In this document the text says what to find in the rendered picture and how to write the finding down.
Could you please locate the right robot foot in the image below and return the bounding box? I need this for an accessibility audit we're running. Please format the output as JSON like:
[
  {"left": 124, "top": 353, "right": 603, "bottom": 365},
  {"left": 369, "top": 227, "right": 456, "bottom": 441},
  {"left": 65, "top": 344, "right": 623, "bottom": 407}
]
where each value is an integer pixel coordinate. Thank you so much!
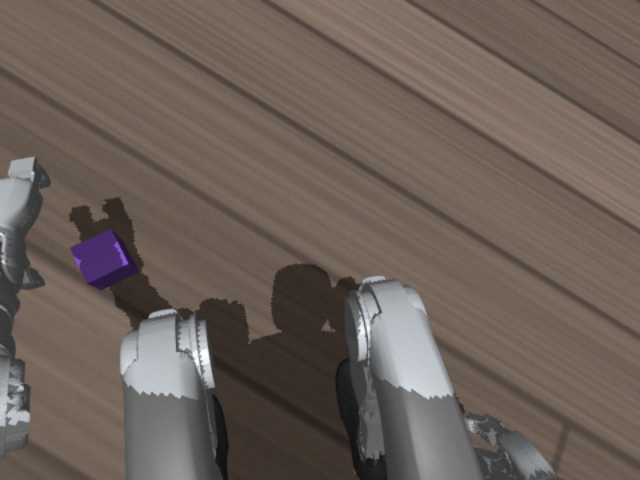
[{"left": 335, "top": 357, "right": 387, "bottom": 480}]

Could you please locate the left robot foot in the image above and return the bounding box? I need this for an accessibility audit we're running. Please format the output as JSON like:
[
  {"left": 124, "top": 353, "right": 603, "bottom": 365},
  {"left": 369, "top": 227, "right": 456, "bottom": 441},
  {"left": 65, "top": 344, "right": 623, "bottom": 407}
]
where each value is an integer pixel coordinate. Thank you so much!
[{"left": 212, "top": 394, "right": 229, "bottom": 480}]

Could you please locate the right robot hand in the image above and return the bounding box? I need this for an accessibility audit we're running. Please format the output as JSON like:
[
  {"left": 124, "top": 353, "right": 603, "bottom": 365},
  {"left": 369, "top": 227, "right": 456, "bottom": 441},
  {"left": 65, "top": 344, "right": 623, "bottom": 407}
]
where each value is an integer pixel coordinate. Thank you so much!
[{"left": 462, "top": 412, "right": 559, "bottom": 480}]

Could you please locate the left robot hand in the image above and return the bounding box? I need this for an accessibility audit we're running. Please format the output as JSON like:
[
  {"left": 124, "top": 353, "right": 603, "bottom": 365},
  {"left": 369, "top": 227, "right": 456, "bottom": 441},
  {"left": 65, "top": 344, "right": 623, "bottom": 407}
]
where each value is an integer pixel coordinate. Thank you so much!
[{"left": 0, "top": 156, "right": 51, "bottom": 290}]

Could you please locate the left robot arm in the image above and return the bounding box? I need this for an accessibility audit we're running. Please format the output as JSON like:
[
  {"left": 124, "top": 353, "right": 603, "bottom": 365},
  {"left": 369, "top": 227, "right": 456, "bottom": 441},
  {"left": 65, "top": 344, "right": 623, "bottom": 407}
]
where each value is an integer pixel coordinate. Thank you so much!
[{"left": 0, "top": 227, "right": 30, "bottom": 459}]

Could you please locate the cube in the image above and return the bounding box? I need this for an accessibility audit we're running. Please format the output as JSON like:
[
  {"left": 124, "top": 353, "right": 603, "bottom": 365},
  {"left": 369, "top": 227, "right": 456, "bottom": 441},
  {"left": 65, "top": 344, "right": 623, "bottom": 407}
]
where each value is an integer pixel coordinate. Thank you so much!
[{"left": 70, "top": 229, "right": 139, "bottom": 290}]

